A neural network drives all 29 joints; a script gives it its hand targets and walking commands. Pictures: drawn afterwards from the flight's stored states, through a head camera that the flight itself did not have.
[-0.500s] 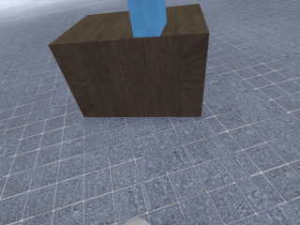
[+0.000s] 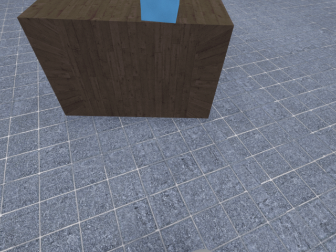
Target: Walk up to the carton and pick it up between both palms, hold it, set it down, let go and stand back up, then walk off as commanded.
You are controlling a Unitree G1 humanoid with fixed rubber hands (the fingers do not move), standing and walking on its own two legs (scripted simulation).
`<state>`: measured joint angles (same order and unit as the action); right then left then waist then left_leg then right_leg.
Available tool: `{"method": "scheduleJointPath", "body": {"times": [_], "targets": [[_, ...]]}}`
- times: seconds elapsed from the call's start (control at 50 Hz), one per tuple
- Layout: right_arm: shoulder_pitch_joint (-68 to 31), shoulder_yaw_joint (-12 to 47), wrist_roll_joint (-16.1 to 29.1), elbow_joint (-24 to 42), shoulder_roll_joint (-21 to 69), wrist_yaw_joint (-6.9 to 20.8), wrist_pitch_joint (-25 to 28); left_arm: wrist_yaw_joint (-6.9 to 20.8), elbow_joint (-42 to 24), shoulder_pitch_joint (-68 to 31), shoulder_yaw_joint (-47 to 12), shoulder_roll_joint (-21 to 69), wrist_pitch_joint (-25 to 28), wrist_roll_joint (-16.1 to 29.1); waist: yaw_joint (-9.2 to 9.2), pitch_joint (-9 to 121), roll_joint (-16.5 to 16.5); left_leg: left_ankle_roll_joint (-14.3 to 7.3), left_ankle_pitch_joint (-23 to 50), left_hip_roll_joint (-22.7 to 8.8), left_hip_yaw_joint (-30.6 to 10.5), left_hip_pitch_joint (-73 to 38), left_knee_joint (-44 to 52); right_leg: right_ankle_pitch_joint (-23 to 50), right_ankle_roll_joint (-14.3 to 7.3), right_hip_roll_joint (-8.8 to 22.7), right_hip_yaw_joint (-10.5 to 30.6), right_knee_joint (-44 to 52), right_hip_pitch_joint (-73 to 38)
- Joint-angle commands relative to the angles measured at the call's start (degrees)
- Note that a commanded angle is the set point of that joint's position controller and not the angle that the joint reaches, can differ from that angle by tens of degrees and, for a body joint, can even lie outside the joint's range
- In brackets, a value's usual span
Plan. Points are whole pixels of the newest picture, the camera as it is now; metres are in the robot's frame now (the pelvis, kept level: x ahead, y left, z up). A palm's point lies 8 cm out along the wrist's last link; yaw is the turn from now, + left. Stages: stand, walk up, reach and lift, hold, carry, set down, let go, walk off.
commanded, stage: walk off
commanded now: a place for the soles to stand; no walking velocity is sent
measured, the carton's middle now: out of the picture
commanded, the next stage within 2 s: stand in 1.28 s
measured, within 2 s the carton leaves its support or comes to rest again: neither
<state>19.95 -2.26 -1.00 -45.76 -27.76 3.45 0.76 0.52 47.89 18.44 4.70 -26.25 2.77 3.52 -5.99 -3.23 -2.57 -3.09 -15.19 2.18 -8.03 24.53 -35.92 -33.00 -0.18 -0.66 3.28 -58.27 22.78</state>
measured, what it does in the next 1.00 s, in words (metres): walks ahead: right foot, then right foot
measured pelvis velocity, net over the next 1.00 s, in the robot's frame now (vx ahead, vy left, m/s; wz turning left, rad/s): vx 0.11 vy -0.01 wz -0.01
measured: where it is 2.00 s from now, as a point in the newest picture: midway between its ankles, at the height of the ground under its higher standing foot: outside the picture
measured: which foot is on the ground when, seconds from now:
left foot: down 0.00-1.00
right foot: up 0.00-0.12, down 0.14-0.40, up 0.42-0.70, down 0.72-1.00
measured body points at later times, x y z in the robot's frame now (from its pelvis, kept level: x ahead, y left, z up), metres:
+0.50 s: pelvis +0.07 +0.02 -0.01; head +0.08 +0.04 +0.44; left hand +0.15 +0.35 -0.12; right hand +0.13 -0.32 -0.09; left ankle +0.12 +0.14 -0.73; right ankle +0.04 -0.15 -0.69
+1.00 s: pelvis +0.11 -0.01 -0.01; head +0.12 -0.01 +0.44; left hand +0.19 +0.29 -0.13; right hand +0.18 -0.35 -0.10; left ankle +0.14 +0.13 -0.73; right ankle +0.13 -0.15 -0.73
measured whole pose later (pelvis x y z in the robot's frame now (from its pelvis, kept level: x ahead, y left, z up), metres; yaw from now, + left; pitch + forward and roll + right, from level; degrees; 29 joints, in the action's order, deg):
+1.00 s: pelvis +0.11 -0.01 -0.01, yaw -1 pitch -2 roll +0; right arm 14.8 -2.3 -1.0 -49.4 -26.0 -0.4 3.3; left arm 0.8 47.9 16.7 1.6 -21.4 1.9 3.5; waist -0.8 -2.8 0.4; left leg 1.6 -18.6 0.6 -6.2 18.7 -39.2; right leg -19.6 0.6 -0.8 3.5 -39.3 17.7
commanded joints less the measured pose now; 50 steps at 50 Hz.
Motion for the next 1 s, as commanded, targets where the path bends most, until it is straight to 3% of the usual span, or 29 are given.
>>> {"method": "scheduleJointPath", "body": {"times": [0.0, 0.04, 0.08, 0.1, 0.12, 0.16, 0.18, 0.2, 0.24, 0.32, 0.36, 0.38, 0.4, 0.42, 0.46, 0.54, 0.6, 0.62, 0.66, 0.68, 0.7, 0.72, 0.74, 0.78, 0.82, 0.86, 0.9, 0.94, 0.98], "targets": [[3.9, -7.0, 0.2, 0.9, -12.2, -1.3, 2.4, 0.1, -2.9, -1.9, 3.4, -10.5, 1.3, -4.4, 0.12, 5.0, -6.5, -10.2, -13.7, -13.9, -22.3, -18.1, 17.6, -0.8, -0.9, 0.1, -2.6, 14.9, 5.9], [2.6, -7.2, 0.2, 1.2, -11.9, -1.3, 2.1, 0.2, -2.1, 0.8, 3.4, -9.5, 1.7, -3.9, 1.58, 8.0, -6.5, -8.8, -6.9, -13.4, -18.0, -17.3, 15.6, 3.9, -1.4, -1.1, -6.0, 24.2, -1.1], [-1.2, -6.1, 0.6, 1.9, -9.7, -1.3, 1.5, -0.6, -0.3, 5.1, 3.2, -8.6, 2.0, -3.4, 5.39, 8.0, -5.4, -4.3, -2.0, -8.3, -7.1, -6.0, 10.1, 14.6, -2.5, -1.3, -7.6, 35.9, -17.0], [-3.3, -5.5, 0.5, 2.2, -7.4, -1.7, 1.3, -1.0, 0.4, 8.1, 3.6, -8.7, 2.3, -3.9, 8.28, 8.9, -0.4, -1.9, 1.0, -6.6, -3.4, 1.1, 3.4, 16.9, -3.6, 0.4, -4.8, 37.5, -27.1], [-3.9, -4.6, 0.8, 2.9, -5.1, -1.7, 1.3, -1.6, -0.1, 10.6, 3.9, -9.8, 2.2, -4.3, 9.62, 11.4, 1.1, 0.5, -1.6, -4.8, -0.2, 8.1, -1.5, 14.5, -5.3, 3.6, 0.7, 35.3, -34.8], [-5.6, -3.5, 1.1, 3.5, -4.6, -1.9, 1.8, -1.5, -1.6, 6.0, 5.0, -15.2, 2.2, -5.3, 8.89, 3.1, 13.2, 2.1, -13.4, -2.6, 4.1, 20.4, -14.9, -3.2, -14.1, 20.5, 28.9, 42.0, -26.9], [-5.5, -3.8, 0.8, 3.0, -7.1, -1.9, 2.1, -1.3, -1.8, 4.2, 4.5, -16.7, 2.4, -5.2, 7.69, -1.4, 10.7, 1.2, -14.1, -3.7, 0.0, 20.6, -18.0, -1.2, -16.3, 22.5, 30.8, 41.7, -21.7], [-3.1, -4.2, 0.5, 1.8, -9.1, -1.6, 2.1, -0.9, -2.2, 2.2, 4.1, -16.4, 2.2, -4.9, 6.0, -5.7, 9.4, 1.5, -12.7, -5.3, 1.6, 17.7, -18.6, -11.9, -16.5, 21.7, 29.0, 43.8, -13.3], [-0.4, -4.8, 0.9, 0.2, -10.2, -1.5, 2.2, -0.3, -3.3, -2.6, 3.9, -15.6, 1.6, -5.3, 4.27, -9.4, 14.1, 1.7, -13.2, -5.1, 4.0, 11.0, -16.3, -15.9, -15.2, 19.1, 23.7, 44.4, -4.5], [8.9, -5.7, 0.4, -3.7, -9.3, -1.4, 3.2, 0.0, -3.4, -6.7, 2.7, -12.8, 0.4, -6.2, -0.26, -0.4, 10.7, 0.9, -3.5, -0.4, 9.8, -13.9, 4.1, 0.7, -8.5, 7.3, 7.5, 29.5, 0.6], [9.8, -6.5, -0.4, -4.0, -11.2, -2.7, 4.0, -0.2, -3.6, -5.1, 1.4, -7.8, 0.1, -5.7, -1.79, 2.9, -4.6, -1.1, -14.4, -4.2, -2.5, -22.4, 8.4, 7.3, -5.5, 2.9, 3.3, 7.1, 8.5], [7.8, -6.8, -0.3, -2.6, -14.8, -3.4, 4.9, -0.2, -4.3, -3.2, 0.6, -4.1, 0.0, -5.2, -0.3, 1.2, -12.0, -5.6, -20.1, -16.3, -27.0, -22.1, 16.8, 0.6, -2.3, -3.5, 1.6, -4.4, 16.6], [3.9, -6.8, 0.2, -0.8, -16.1, -3.0, 4.8, -0.2, -4.1, 0.5, 1.2, -7.7, 0.0, -5.3, 2.51, 0.1, -8.3, -8.3, -23.9, -21.1, -38.8, -15.1, 23.2, 0.2, -1.2, -1.5, 3.7, -5.2, 15.6], [1.4, -6.5, 0.6, -0.7, -15.9, -3.1, 4.4, 0.1, -4.1, 0.2, 2.2, -10.8, 0.1, -5.3, 2.97, -1.1, -2.8, -10.9, -23.7, -21.7, -39.3, -11.9, 23.1, -2.3, -1.3, 0.0, 4.0, -3.0, 13.0], [-0.7, -5.2, 0.2, -0.6, -13.6, -3.7, 4.8, 0.1, -2.4, -0.2, 2.6, -10.7, 0.1, -5.0, 3.89, -2.7, -2.8, -8.0, -12.2, -18.4, -30.6, -12.6, 19.2, -0.4, -1.4, 1.2, 3.6, -0.8, 13.0], [0.2, -5.3, 0.3, -0.9, -13.0, -3.8, 4.6, 0.4, -4.1, -2.6, 2.3, -8.6, 0.2, -4.3, 2.72, 2.6, -6.7, -10.2, 9.7, -17.3, -21.9, -19.2, 12.2, -1.7, -1.6, 0.6, 0.3, 10.1, 10.4], [0.3, -4.8, 0.7, -1.4, -11.6, -4.4, 4.4, -0.1, -3.0, -2.6, 1.7, -7.3, 0.8, -4.0, 2.99, 5.1, -7.4, -7.3, 33.6, -14.6, -12.7, -20.6, 5.4, 6.2, -2.0, 0.4, -2.6, 16.9, 5.9], [-1.0, -4.9, 1.0, -1.3, -10.7, -4.8, 4.2, -0.4, -2.9, -2.6, 1.3, -6.0, 0.9, -4.2, 4.38, 4.6, -3.7, -7.3, 39.2, -14.2, -9.1, -19.2, 1.9, 10.7, -2.9, -0.2, -4.2, 24.0, 2.4], [-3.7, -3.8, 1.7, -0.9, -7.6, -4.8, 3.6, -0.7, -1.4, 1.2, 0.9, -6.0, 1.9, -4.3, 7.17, 7.6, 0.7, -1.9, 36.0, -9.1, -0.4, -14.9, -5.2, 30.8, -4.3, 1.4, -2.7, 33.9, -9.9], [-4.0, -3.9, 1.5, -0.6, -6.7, -5.3, 3.4, -1.1, -1.5, 3.5, 1.4, -8.1, 1.4, -4.8, 8.51, 10.9, 6.8, 0.1, 26.9, -7.9, 0.3, -6.4, -10.6, 39.9, -6.9, 4.0, 3.7, 30.9, -19.8], [-5.7, -2.4, 2.1, 0.2, -3.7, -5.1, 3.6, -1.4, -2.4, 3.4, 1.9, -10.9, 1.7, -4.7, 8.71, 9.6, 13.7, 2.3, 8.1, -2.7, 3.6, 3.0, -16.0, 46.0, -9.9, 11.7, 18.6, 31.7, -22.6], [-4.7, -2.1, 1.9, -0.5, -4.2, -5.2, 3.1, -1.2, -3.7, 1.1, 1.7, -11.5, 1.4, -4.6, 7.01, 5.2, 14.7, 2.6, -17.0, -1.9, 5.0, 6.2, -15.8, 46.9, -12.1, 16.7, 22.3, 33.1, -20.1], [-5.3, -2.7, 1.6, -1.5, -6.6, -5.4, 2.9, -0.9, -3.6, -1.3, 1.1, -10.3, 0.5, -4.5, 6.64, 2.5, 10.0, 3.0, -19.2, -4.1, 3.8, 1.7, -16.4, 38.0, -14.2, 16.6, 21.7, 33.0, -11.7], [-4.5, -2.7, 1.5, -3.5, -7.1, -4.6, 2.7, -0.7, -3.6, -6.9, 1.0, -10.8, -0.1, -5.1, 4.7, -2.3, 12.7, 2.4, -16.3, -4.1, 5.0, -3.7, -10.6, 26.3, -13.6, 14.7, 18.1, 33.9, -2.0], [-1.0, -3.3, 1.6, -5.6, -7.4, -4.4, 3.5, -0.1, -3.9, -10.3, 0.5, -9.8, -0.7, -5.0, 2.07, -2.1, 11.7, 2.0, -2.0, -3.4, 6.5, -10.6, 5.1, 22.2, -8.3, 8.6, 10.7, 30.8, -1.5], [-2.3, -3.5, 0.9, -5.2, -8.8, -4.9, 4.5, -0.1, -4.0, -8.7, 0.1, -7.5, -0.6, -4.2, 3.01, 1.6, 3.6, 0.2, 9.4, -6.6, -0.6, -15.1, 8.1, 23.9, -4.8, 4.3, 8.1, 23.3, -0.2], [-6.6, -3.4, 0.9, -2.3, -9.8, -4.8, 4.6, -0.1, -2.7, -4.9, 0.2, -7.2, -1.0, -3.4, 5.21, 3.6, -0.9, -3.8, 0.6, -13.2, -14.3, -11.7, 12.5, 15.2, -1.9, 0.0, 4.9, 19.2, -0.2], [-10.3, -2.9, 1.2, -2.1, -9.4, -5.0, 4.4, -0.1, -2.7, -4.8, 0.3, -6.5, -1.3, -3.9, 6.92, 0.5, 1.5, -5.2, 1.9, -13.8, -12.4, -2.4, 11.2, 14.7, -2.3, 0.8, 3.1, 21.7, -7.2], [-10.2, -2.6, 1.3, -3.0, -7.2, -4.5, 3.7, -0.2, -2.6, -8.0, 0.2, -7.4, -0.4, -4.2, 5.53, 2.7, 2.0, -0.3, 2.7, -7.2, -3.3, -2.9, 7.2, 19.1, -4.0, 3.6, 8.1, 28.2, -9.8]]}}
